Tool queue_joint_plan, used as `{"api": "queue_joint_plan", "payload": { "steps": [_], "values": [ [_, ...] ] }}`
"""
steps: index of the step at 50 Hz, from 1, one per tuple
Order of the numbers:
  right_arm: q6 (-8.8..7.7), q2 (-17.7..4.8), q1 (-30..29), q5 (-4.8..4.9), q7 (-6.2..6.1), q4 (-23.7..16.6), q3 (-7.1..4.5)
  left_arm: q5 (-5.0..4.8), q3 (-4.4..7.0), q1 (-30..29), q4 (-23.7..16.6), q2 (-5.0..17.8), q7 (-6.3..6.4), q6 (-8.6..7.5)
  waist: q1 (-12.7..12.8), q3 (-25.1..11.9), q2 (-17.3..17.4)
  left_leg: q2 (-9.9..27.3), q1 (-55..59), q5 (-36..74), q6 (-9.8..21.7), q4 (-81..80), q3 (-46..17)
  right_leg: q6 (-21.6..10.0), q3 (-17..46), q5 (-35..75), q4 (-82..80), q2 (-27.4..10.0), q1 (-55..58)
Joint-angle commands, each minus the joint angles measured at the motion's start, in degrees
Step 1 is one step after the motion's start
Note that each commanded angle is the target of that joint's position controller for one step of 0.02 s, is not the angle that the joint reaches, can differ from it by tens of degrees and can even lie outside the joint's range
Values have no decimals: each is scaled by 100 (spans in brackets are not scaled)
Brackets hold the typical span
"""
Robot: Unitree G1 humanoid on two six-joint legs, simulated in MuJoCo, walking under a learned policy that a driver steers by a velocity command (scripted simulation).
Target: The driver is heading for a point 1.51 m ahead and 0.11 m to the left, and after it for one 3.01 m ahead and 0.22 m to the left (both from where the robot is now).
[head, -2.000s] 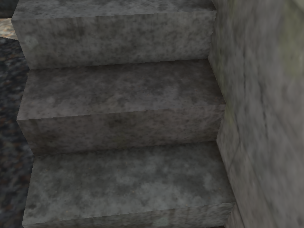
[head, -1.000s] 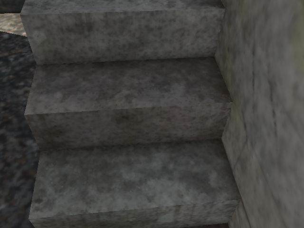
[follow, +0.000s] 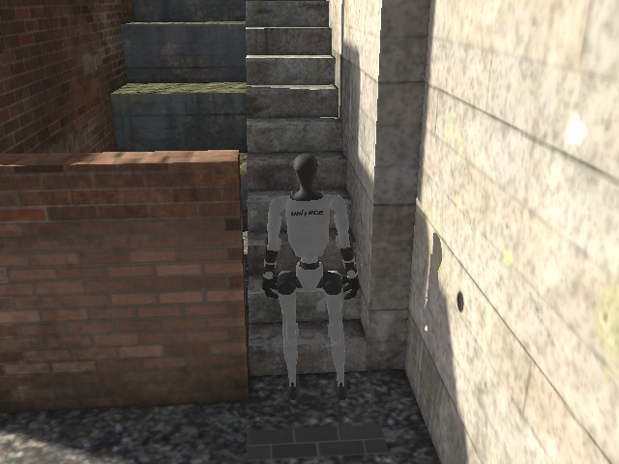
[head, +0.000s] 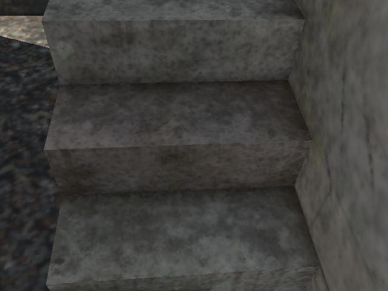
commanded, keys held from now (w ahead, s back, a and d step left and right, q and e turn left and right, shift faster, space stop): w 1.00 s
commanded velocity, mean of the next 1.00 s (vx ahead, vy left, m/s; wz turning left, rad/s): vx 0.41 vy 0.00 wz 0.00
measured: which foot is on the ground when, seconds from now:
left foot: down 0.00-1.00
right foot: down 0.00-1.00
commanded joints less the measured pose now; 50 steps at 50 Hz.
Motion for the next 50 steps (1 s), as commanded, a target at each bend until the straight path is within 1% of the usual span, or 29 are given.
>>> {"api": "queue_joint_plan", "payload": {
  "steps": [1, 2, 3, 4, 5, 6, 7, 10, 11, 15, 16, 17, 18, 21, 22, 24, 25, 26, 27, 28, 30, 31, 35, 40, 43, 46, 48, 49, 50],
  "values": [
    [-12, -708, 62, -16, -10, -222, -151, -6, 73, 483, -112, 357, 6, 8, 66, -45, 376, 921, 258, 1711, 8, -421, -799, -319, 143, 309, -232, -260, 13],
    [4, -696, -1, -23, -10, -247, -150, 9, 65, 436, -123, 341, 11, 13, 46, -3, 377, 892, 217, 1250, 17, -491, -809, -322, 121, 198, -262, -236, -20],
    [-13, -649, -33, 7, -22, -245, -144, 36, 66, 353, -155, 349, 46, 40, 31, 89, 416, 863, 113, 605, 50, -628, -866, -341, 95, 94, -287, -220, -68],
    [-17, -667, -107, 4, -22, -274, -143, 49, 58, 327, -177, 337, 61, 55, 30, 170, 465, 864, 33, 126, 83, -743, -928, -363, 61, 10, -276, -189, -111],
    [-20, -690, -171, 2, -19, -301, -148, 53, 50, 331, -193, 322, 67, 57, 37, 212, 494, 874, -16, -154, 122, -819, -983, -388, 29, -44, -258, -162, -133],
    [-18, -639, -142, -34, 11, -326, -131, 54, 25, 426, -177, 240, 105, 45, 112, 259, 430, 888, -142, -291, 158, -845, -1047, -405, -23, -24, -235, -166, -121],
    [-25, -656, -175, -28, 26, -353, -140, 56, 22, 479, -177, 252, 120, 31, 114, 237, 411, 880, -93, -336, 194, -827, -1046, -434, -32, -46, -207, -149, -152],
    [-48, -724, -211, -2, 38, -436, -169, 47, 20, 511, -237, 291, 129, -31, 108, 121, 388, 856, 57, -275, 292, -722, -1024, -531, -62, -132, -123, -108, -236],
    [-45, -690, -230, 2, 23, -496, -151, 55, 9, 565, -250, 333, 94, -72, 97, 101, 451, 789, 150, -319, 304, -712, -958, -578, -41, -112, -187, -117, -289],
    [-37, -761, -208, 27, 5, -591, -196, 39, 6, 510, -368, 355, 68, -177, 62, 95, 241, 752, 301, 192, 382, -485, -866, -677, -18, -80, -112, -104, -329],
    [-49, -734, -267, 6, 4, -627, -181, 44, -7, 456, -414, 337, 69, -192, 73, 122, 200, 762, 299, 477, 357, -469, -853, -677, 23, 52, -177, -140, -328],
    [-62, -729, -282, 11, 4, -653, -185, 41, -2, 453, -444, 357, 75, -204, 77, 93, 181, 758, 342, 759, 344, -413, -821, -674, 38, 152, -172, -150, -270],
    [-50, -748, -317, -31, 17, -688, -179, 31, -25, 510, -445, 332, 51, -234, 84, 18, 165, 794, 405, 1269, 291, -359, -774, -635, 55, 311, -184, -171, -176],
    [-70, -745, -406, -31, 29, -776, -168, -2, -30, 437, -548, 365, 48, -266, 95, -125, 191, 839, 514, 2058, 210, -301, -730, -564, 89, 810, -222, -221, 32],
    [-81, -760, -544, -42, 18, -802, -158, -44, -38, 387, -569, 327, 59, -313, 89, -149, 183, 889, 584, 2377, 209, -329, -769, -544, 79, 1022, -251, -259, 28],
    [-76, -843, -535, -36, -8, -813, -168, -73, -26, 393, -601, 359, 65, -339, 113, -310, 238, 925, 702, 2617, 177, -317, -745, -536, 75, 1370, -267, -286, 198],
    [-35, -718, -831, -99, -9, -961, -122, -86, -61, 228, -694, 361, 69, -373, 113, -366, 232, 919, 644, 2707, 189, -369, -721, -508, 121, 1629, -362, -302, 299],
    [-20, -716, -856, -103, -9, -989, -116, -80, -63, 149, -724, 375, 73, -388, 91, -426, 198, 931, 657, 2657, 168, -406, -720, -496, 134, 1812, -387, -324, 398],
    [-12, -740, -833, -99, -8, -986, -116, -75, -68, 114, -752, 389, 75, -396, 82, -490, 192, 936, 674, 2600, 145, -427, -712, -491, 144, 1931, -409, -341, 488],
    [-3, -715, -917, -11, -51, -1037, -107, -102, -92, -133, -868, 306, 104, -417, 102, -432, 367, 926, 569, 2828, 100, -621, -752, -489, 285, 2126, -534, -370, 581],
    [7, -765, -887, -29, -73, -1045, -112, -108, -97, -152, -880, 376, 122, -433, 98, -530, 215, 955, 657, 2671, 54, -669, -747, -473, 288, 2250, -587, -396, 718],
    [2, -773, -892, -45, -50, -1054, -121, -75, -114, -223, -918, 363, 132, -441, 77, -576, 163, 951, 659, 2472, 45, -660, -738, -485, 323, 2109, -584, -390, 743],
    [-7, -754, -1050, -85, -9, -1120, -110, -36, -150, -446, -1008, 364, 91, -443, 82, -488, 107, 967, 517, 1976, -10, -808, -744, -485, 360, 1735, -705, -393, 702],
    [-34, -794, -1153, -107, 16, -1146, -116, -7, -172, -706, -1091, 399, 54, -458, 64, -453, 95, 970, 386, 1609, -61, -870, -721, -483, 410, 1454, -741, -370, 687],
    [-50, -767, -1199, -80, 34, -1172, -109, 1, -171, -810, -1120, 434, 35, -464, 59, -495, 108, 970, 309, 1414, -77, -888, -693, -498, 443, 1277, -753, -357, 711],
    [-59, -780, -1212, -89, 41, -1183, -108, 10, -183, -893, -1144, 437, 19, -467, 57, -469, 102, 968, 254, 1295, -95, -896, -682, -505, 465, 1144, -766, -344, 685],
    [-62, -784, -1199, -92, 43, -1185, -107, 13, -190, -919, -1149, 444, 9, -470, 55, -472, 99, 966, 237, 1237, -105, -894, -673, -510, 476, 1077, -772, -334, 673],
    [-60, -770, -1203, -124, 38, -1222, -90, -20, -158, -925, -1120, 509, 12, -466, 12, -557, 171, 964, 212, 1003, -136, -863, -607, -487, 471, 1003, -720, -347, 722],
    [-61, -760, -1204, -124, 39, -1225, -82, -12, -159, -968, -1135, 518, 10, -463, 13, -526, 153, 948, 142, 900, -143, -868, -604, -487, 479, 928, -717, -343, 710]
  ]
}}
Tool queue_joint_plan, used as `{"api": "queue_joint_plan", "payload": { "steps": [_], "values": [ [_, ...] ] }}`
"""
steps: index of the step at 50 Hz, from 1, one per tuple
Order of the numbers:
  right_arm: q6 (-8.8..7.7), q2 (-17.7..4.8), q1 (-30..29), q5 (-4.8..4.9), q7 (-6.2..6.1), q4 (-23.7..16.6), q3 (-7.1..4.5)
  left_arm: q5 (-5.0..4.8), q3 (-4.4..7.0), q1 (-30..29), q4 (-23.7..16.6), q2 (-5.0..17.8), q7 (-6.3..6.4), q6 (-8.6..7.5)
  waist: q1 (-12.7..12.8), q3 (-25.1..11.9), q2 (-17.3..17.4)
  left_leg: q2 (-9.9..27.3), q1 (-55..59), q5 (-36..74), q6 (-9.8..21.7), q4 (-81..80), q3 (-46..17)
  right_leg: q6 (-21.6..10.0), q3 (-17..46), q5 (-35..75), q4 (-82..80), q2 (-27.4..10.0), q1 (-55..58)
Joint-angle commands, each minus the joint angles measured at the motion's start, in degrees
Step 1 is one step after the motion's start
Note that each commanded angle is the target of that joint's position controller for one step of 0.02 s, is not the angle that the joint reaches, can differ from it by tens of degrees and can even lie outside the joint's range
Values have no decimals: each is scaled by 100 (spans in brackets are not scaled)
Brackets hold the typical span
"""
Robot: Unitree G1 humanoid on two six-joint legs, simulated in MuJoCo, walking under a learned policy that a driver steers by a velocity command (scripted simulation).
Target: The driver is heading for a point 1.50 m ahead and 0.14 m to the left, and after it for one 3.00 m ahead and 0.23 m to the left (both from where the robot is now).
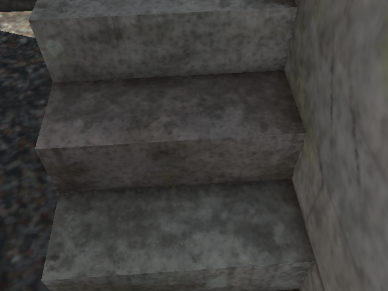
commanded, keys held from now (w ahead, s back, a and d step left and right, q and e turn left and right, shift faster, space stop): w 0.02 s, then no key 0.98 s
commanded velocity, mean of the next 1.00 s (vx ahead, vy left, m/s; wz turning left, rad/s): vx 0.13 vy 0.00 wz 0.00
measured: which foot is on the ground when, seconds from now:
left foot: down 0.00-1.00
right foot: down 0.00-1.00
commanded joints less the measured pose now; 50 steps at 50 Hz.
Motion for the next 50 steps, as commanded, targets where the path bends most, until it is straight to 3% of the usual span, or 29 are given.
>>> {"api": "queue_joint_plan", "payload": {
  "steps": [1, 10, 11, 16, 17, 18, 21, 34, 39, 42, 50],
  "values": [
    [-87, -428, -309, -17, -11, -416, -70, -3, 130, -269, -409, 514, 5, -81, -23, -572, -194, 530, -178, 461, 306, -114, -357, -129, 691, 589, -97, -752, 428],
    [-17, -497, 21, -49, -6, -280, -101, -13, 180, 17, -215, 519, -37, -32, -64, -497, -193, 586, -174, 685, 229, 168, -362, -86, 621, 947, 185, -752, 249],
    [-9, -516, -119, -21, -50, -310, -104, -20, 209, -60, -244, 591, -80, -4, -94, -561, -68, 618, -94, 756, 249, 84, -370, -92, 688, 948, 173, -782, 216],
    [55, -545, 20, -44, -72, -186, -123, -20, 252, 80, -155, 568, -109, 38, -112, -454, -176, 629, -109, 734, 243, 145, -373, -46, 672, 808, 183, -765, 117],
    [58, -526, 25, -6, -83, -128, -131, 5, 236, 91, -173, 515, -114, 49, -66, -342, -217, 644, -106, 963, 269, 117, -432, -61, 699, 829, 128, -761, 36],
    [67, -522, 166, -68, -22, -55, -133, 29, 263, 404, -42, 608, -144, 91, -66, -472, -306, 721, 55, 858, 285, 323, -403, -47, 537, 618, 171, -716, -6],
    [90, -492, 151, -73, 21, 22, -135, 48, 276, 405, -38, 559, -178, 140, -90, -331, -126, 689, -97, 588, 282, 342, -397, -61, 566, 359, 138, -706, -165],
    [188, -464, 622, -57, 2, 523, -214, 84, 350, 929, 236, 569, -141, 210, -90, -34, -134, 541, -269, -131, 354, 394, -362, -67, 639, -503, 33, -645, -650],
    [222, -461, 888, -34, 0, 759, -254, 67, 411, 1243, 408, 570, -70, 284, -34, -117, -141, 492, -444, -440, 344, 368, -333, -45, 596, -730, 42, -614, -592],
    [254, -437, 944, -47, -17, 841, -256, 84, 418, 1312, 492, 520, -58, 312, -36, 104, -146, 429, -576, -584, 374, 374, -346, -37, 578, -881, 49, -592, -769],
    [261, -408, 1072, -12, -47, 963, -240, 77, 430, 1615, 700, 449, -36, 329, 6, 123, -76, 429, -762, -827, 462, 279, -454, -43, 500, -786, 132, -561, -709]
  ]
}}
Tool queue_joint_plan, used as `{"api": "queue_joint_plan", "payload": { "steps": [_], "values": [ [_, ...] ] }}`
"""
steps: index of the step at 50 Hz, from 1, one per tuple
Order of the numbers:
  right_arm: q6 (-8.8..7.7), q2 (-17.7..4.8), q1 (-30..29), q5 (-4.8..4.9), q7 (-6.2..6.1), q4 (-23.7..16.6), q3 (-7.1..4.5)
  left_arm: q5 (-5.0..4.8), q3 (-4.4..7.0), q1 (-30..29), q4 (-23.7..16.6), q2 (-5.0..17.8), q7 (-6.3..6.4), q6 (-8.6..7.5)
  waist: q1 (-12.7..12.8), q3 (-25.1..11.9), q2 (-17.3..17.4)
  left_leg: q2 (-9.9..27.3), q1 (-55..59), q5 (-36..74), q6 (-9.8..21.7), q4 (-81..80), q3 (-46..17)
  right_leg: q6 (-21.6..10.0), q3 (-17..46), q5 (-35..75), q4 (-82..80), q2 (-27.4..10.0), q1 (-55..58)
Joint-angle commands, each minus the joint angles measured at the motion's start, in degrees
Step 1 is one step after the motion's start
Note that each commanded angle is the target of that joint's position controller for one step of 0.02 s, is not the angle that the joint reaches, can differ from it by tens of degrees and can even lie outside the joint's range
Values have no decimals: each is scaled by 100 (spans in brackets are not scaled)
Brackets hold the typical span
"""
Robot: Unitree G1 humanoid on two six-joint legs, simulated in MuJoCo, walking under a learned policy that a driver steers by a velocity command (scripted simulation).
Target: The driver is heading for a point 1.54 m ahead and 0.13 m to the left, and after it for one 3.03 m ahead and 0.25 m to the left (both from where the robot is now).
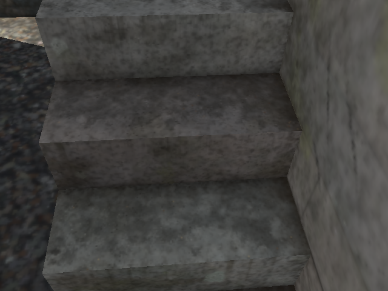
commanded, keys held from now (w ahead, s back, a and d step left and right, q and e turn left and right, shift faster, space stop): no key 0.28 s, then w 0.14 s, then no key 0.54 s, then w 0.04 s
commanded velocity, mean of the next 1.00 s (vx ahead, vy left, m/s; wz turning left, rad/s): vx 0.07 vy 0.00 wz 0.00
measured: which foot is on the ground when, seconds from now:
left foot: down 0.00-1.00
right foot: down 0.00-1.00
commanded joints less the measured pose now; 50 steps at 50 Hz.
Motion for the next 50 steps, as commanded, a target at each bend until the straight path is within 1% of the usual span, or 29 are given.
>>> {"api": "queue_joint_plan", "payload": {
  "steps": [1, 8, 10, 11, 12, 13, 14, 15, 18, 21, 23, 24, 26, 28, 30, 33, 34, 35, 39, 42, 43, 47, 48, 50],
  "values": [
    [-44, -530, 58, 13, -28, -171, -78, -4, 88, 399, -134, 392, 21, -45, 48, 219, 82, 524, -155, -642, 280, -654, -558, -242, 351, -734, -497, -436, -187],
    [-51, -529, 78, 34, -36, -140, -74, -19, 81, 575, -26, 339, 45, -54, 57, 222, 121, 541, -165, -642, 321, -736, -629, -209, 300, -557, -446, -440, -142],
    [-51, -515, 102, 31, -33, -128, -65, -47, 77, 625, 11, 348, 38, -58, 47, 234, 106, 534, -108, -496, 331, -723, -618, -189, 295, -499, -458, -456, -165],
    [-85, -631, 338, 107, -39, -32, -106, -38, 96, 759, 91, 336, 32, -44, 39, 231, 70, 545, 58, -329, 300, -637, -614, -185, 281, -511, -396, -474, -242],
    [-95, -613, 343, 115, -39, -21, -104, -42, 93, 787, 108, 329, 29, -37, 44, 228, 79, 552, 84, -279, 299, -621, -622, -182, 274, -520, -402, -473, -268],
    [-114, -537, 160, 85, -30, -107, -84, -42, 78, 642, 63, 262, 23, -42, 49, 344, 37, 575, 72, 7, 310, -565, -651, -198, 295, -391, -386, -510, -337],
    [-123, -512, 156, 78, -26, -115, -78, -48, 78, 661, 73, 259, 24, -42, 52, 243, 36, 587, 136, 89, 319, -548, -648, -198, 298, -391, -387, -521, -301],
    [-126, -496, 135, 71, -27, -133, -70, -44, 76, 646, 75, 255, 30, -35, 41, 164, 55, 554, 154, -217, 329, -606, -646, -206, 267, -538, -396, -481, -268],
    [-119, -565, -37, 57, -49, -235, -65, -6, 63, 573, 31, 216, 44, -6, 62, 292, 229, 519, -170, -1255, 385, -888, -759, -231, 151, -847, -320, -338, -254],
    [-144, -612, -141, 76, -60, -320, -64, 3, 41, 608, -3, 167, 53, -33, 93, 317, 272, 521, -296, -1562, 460, -990, -830, -289, 74, -878, -230, -263, -226],
    [-174, -542, -106, 83, -58, -301, -44, 1, 32, 628, 12, 157, 50, -93, 79, 327, 121, 512, -136, -853, 440, -837, -741, -282, 173, -574, -338, -384, -213],
    [-188, -526, -160, 87, -65, -319, -33, -38, 25, 614, 14, 168, 62, -119, 66, 309, 15, 525, 28, -188, 440, -711, -718, -303, 215, -315, -362, -446, -215],
    [-214, -550, -78, 97, -67, -280, -39, -79, 32, 608, 8, 214, 70, -160, 37, 123, -7, 565, 354, 645, 412, -548, -661, -280, 250, -55, -383, -512, -139],
    [-215, -574, -89, 102, -65, -270, -47, -102, 41, 591, -3, 240, 68, -168, 39, 31, 33, 607, 498, 1064, 387, -472, -650, -262, 259, 97, -385, -538, -56],
    [-201, -571, -127, 100, -62, -270, -50, -104, 46, 571, 2, 210, 67, -153, 42, 29, 62, 626, 526, 1157, 364, -451, -640, -252, 264, 157, -393, -557, -4],
    [-169, -572, -171, 94, -58, -264, -56, -96, 51, 529, 1, 214, 58, -138, 38, 67, 51, 642, 518, 1105, 337, -460, -634, -243, 275, 178, -413, -573, 28],
    [-127, -442, -434, 15, -51, -367, -12, -111, 35, 394, -66, 241, 63, -148, 45, 52, 78, 608, 416, 1023, 365, -497, -603, -234, 292, 171, -473, -558, 79],
    [-111, -453, -451, 6, -48, -377, -13, -106, 36, 346, -79, 255, 67, -150, 30, 53, 59, 610, 408, 959, 364, -523, -603, -230, 295, 177, -470, -564, 95],
    [-89, -538, -405, 23, -40, -331, -31, -102, 30, 340, -94, 285, 61, -154, 28, 48, 15, 625, 411, 848, 342, -542, -603, -231, 312, 159, -494, -576, 128],
    [-78, -536, -431, 16, -29, -320, -33, -94, 28, 299, -107, 311, 54, -147, 25, 71, 4, 622, 371, 691, 322, -565, -596, -236, 325, 80, -509, -575, 111],
    [-79, -538, -451, 19, -27, -314, -37, -70, 26, 249, -133, 308, 60, -148, 33, 54, -5, 622, 335, 591, 316, -571, -590, -248, 340, 28, -512, -574, 128],
    [-73, -533, -476, 10, -14, -298, -41, -64, 27, 205, -148, 328, 55, -143, 34, 90, -7, 612, 260, 396, 296, -594, -584, -257, 358, -108, -522, -568, 74],
    [-73, -550, -307, 19, -2, -221, -64, -35, 44, 225, -136, 347, 41, -147, 11, 79, 1, 581, 301, 232, 279, -592, -546, -233, 384, -274, -556, -579, 22],
    [-66, -508, -337, -3, 3, -233, -57, -10, 44, 87, -181, 356, 38, -138, -10, 162, -100, 470, 212, -287, 293, -622, -486, -249, 396, -813, -667, -517, -136]
  ]
}}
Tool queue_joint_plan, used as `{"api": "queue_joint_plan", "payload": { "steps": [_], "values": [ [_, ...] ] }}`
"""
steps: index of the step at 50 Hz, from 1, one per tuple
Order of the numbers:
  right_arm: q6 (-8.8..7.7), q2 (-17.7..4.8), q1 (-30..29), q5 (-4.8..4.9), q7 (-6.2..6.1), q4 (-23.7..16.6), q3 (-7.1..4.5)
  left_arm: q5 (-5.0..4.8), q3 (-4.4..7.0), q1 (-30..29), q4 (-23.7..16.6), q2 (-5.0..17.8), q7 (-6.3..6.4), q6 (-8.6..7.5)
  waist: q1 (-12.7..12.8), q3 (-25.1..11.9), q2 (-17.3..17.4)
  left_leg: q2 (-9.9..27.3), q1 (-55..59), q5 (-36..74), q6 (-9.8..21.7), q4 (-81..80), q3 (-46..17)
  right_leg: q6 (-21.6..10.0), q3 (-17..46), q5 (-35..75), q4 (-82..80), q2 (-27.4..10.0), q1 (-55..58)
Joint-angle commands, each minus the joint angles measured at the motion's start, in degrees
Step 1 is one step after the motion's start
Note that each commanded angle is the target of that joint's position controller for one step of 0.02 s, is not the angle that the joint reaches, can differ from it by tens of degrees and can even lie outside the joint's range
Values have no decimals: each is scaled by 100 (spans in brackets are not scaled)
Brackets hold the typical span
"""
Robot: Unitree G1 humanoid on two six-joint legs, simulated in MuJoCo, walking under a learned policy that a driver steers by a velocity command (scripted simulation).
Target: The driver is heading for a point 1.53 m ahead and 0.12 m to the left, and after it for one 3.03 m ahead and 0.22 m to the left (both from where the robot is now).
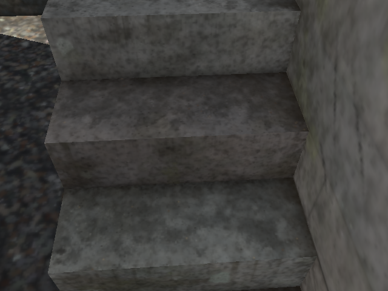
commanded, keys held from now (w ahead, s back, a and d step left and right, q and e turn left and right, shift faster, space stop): w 0.34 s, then no key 0.66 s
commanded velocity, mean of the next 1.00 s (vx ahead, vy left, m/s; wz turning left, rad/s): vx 0.19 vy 0.00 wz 0.00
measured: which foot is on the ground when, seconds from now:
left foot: down 0.00-1.00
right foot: down 0.00-1.00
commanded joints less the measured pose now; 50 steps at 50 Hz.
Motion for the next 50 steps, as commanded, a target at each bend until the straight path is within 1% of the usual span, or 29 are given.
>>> {"api": "queue_joint_plan", "payload": {
  "steps": [1, 3, 6, 8, 9, 10, 11, 12, 14, 15, 16, 17, 18, 19, 20, 21, 22, 24, 28, 35, 36, 39, 42, 43, 44, 47, 48, 49, 50],
  "values": [
    [-27, -474, 151, -21, -5, -152, -86, 42, 79, 189, -237, 435, -1, -32, -61, 131, -211, 440, -32, -526, 327, -424, -401, -273, 474, -1049, -601, -457, -428],
    [-44, -464, 157, -28, -7, -188, -79, 55, 85, 76, -302, 470, 11, -28, -76, 185, -280, 360, -88, -689, 363, -391, -356, -325, 510, -1356, -679, -442, -587],
    [-95, -423, 199, -27, -23, -239, -54, 45, 87, 14, -357, 475, 17, -60, -80, 87, -278, 293, -76, -693, 422, -320, -318, -396, 492, -1404, -684, -407, -611],
    [-139, -447, 193, -19, -30, -292, -49, 32, 90, -19, -396, 467, 18, -74, -63, 42, -203, 302, -149, -758, 459, -349, -357, -436, 442, -1303, -611, -366, -527],
    [-170, -497, 161, -11, -26, -331, -57, 20, 91, -44, -428, 450, 21, -78, -47, 50, -115, 343, -238, -857, 472, -428, -426, -449, 406, -1227, -541, -337, -457],
    [-191, -531, -48, 4, -41, -434, -47, -18, 72, -28, -444, 404, 29, -77, 20, 55, 39, 442, -385, -845, 514, -575, -583, -483, 297, -903, -381, -273, -303],
    [-211, -549, -115, 24, -49, -487, -42, -20, 57, 46, -450, 355, 33, -84, 74, -38, 163, 507, -451, -953, 531, -685, -667, -491, 254, -729, -303, -259, -117],
    [-226, -565, -150, 42, -52, -520, -43, -12, 49, 73, -467, 345, 34, -94, 94, -74, 204, 527, -461, -966, 540, -726, -698, -497, 235, -627, -257, -251, -27],
    [-241, -573, -161, 57, -54, -574, -46, 0, 40, 37, -518, 354, 31, -123, 79, -116, 167, 523, -351, -805, 558, -695, -684, -502, 234, -517, -235, -258, -4],
    [-253, -531, -236, 79, -41, -638, -29, 4, 29, -80, -584, 351, 5, -140, 65, -61, 173, 503, -356, -574, 548, -690, -634, -509, 287, -348, -276, -288, 11],
    [-266, -514, -231, 79, -36, -660, -26, 2, 28, -126, -613, 370, -4, -160, 42, -112, 106, 492, -239, -328, 540, -640, -591, -500, 308, -256, -310, -316, 31],
    [-279, -515, -219, 75, -34, -679, -27, -6, 25, -170, -640, 381, -7, -180, 19, -161, 52, 492, -110, -87, 531, -592, -560, -486, 320, -171, -335, -334, 40],
    [-294, -485, -213, 55, -35, -673, -10, -6, 8, -179, -637, 357, -10, -197, 11, -180, 25, 545, 6, 416, 484, -558, -548, -436, 350, 105, -391, -399, 81],
    [-304, -457, -291, 148, -96, -698, -10, -81, -13, -449, -759, 272, 32, -238, 4, -148, 95, 565, 44, 1252, 443, -742, -580, -393, 513, 571, -521, -455, 188],
    [-313, -509, -289, 143, -126, -702, -19, -104, -11, -388, -743, 332, 56, -269, 25, -292, 112, 636, 291, 1905, 390, -663, -567, -332, 475, 865, -469, -489, 330],
    [-310, -557, -265, 132, -139, -701, -40, -125, 0, -297, -705, 379, 67, -288, 34, -489, 112, 675, 523, 2276, 357, -570, -554, -294, 453, 1064, -410, -503, 422],
    [-295, -581, -262, 122, -137, -709, -54, -142, 6, -263, -688, 404, 66, -293, 28, -624, 93, 696, 670, 2393, 338, -514, -546, -275, 447, 1155, -383, -516, 471],
    [-258, -573, -326, 98, -117, -727, -68, -144, 8, -308, -680, 400, 46, -281, 6, -645, 17, 711, 721, 2237, 308, -505, -530, -249, 454, 1153, -386, -545, 467],
    [-205, -554, -486, 55, -82, -733, -83, -109, 19, -427, -695, 396, 18, -234, -9, -465, -38, 718, 594, 1863, 249, -545, -508, -211, 471, 1049, -405, -593, 372],
    [-157, -529, -623, 28, -41, -692, -103, -95, 50, -496, -671, 442, -19, -191, -10, -441, -61, 711, 491, 1413, 193, -556, -495, -185, 508, 857, -391, -621, 315],
    [-160, -564, -530, -28, 20, -659, -104, -54, 65, -293, -594, 548, -56, -155, -4, -501, -159, 779, 541, 1231, 202, -395, -484, -183, 390, 713, -351, -614, 291],
    [-150, -538, -550, -34, 71, -611, -94, -25, 61, -347, -601, 486, -91, -103, -20, -322, -50, 747, 304, 838, 181, -398, -487, -206, 412, 444, -366, -597, 152],
    [-132, -534, -503, -35, 70, -556, -83, -18, 67, -304, -578, 502, -93, -77, -19, -246, -10, 728, 189, 633, 172, -384, -488, -218, 428, 280, -365, -578, 83],
    [-115, -577, -417, -26, 50, -503, -105, -23, 71, -212, -541, 510, -73, -77, -12, -298, -66, 729, 235, 556, 192, -380, -512, -223, 431, 171, -370, -566, 54],
    [-102, -580, -394, -26, 41, -481, -106, -21, 67, -194, -523, 500, -67, -74, -15, -244, -59, 719, 199, 498, 194, -371, -506, -225, 438, 104, -379, -556, 14],
    [-72, -548, -302, -31, 30, -413, -99, -11, 66, -120, -476, 493, -61, -58, -21, -163, -44, 692, 111, 301, 198, -367, -497, -237, 454, -90, -393, -529, -77],
    [-64, -540, -249, -48, 30, -381, -98, -9, 70, -123, -471, 503, -58, -51, -37, -153, -42, 679, 104, 251, 195, -367, -481, -233, 451, -136, -389, -513, -115],
    [-59, -557, -33, -34, 39, -278, -122, 19, 87, -58, -438, 521, -68, -50, -58, -146, -43, 642, 137, 79, 185, -355, -443, -213, 485, -330, -434, -523, -182],
    [-52, -552, 12, -36, 40, -245, -127, 23, 89, -51, -422, 523, -73, -48, -64, -61, -65, 625, 101, 35, 187, -348, -440, -210, 487, -427, -446, -508, -262]
  ]
}}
